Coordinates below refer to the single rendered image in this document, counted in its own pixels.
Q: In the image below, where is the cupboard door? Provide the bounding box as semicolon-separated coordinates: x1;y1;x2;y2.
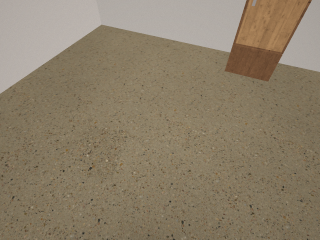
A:
236;0;309;52

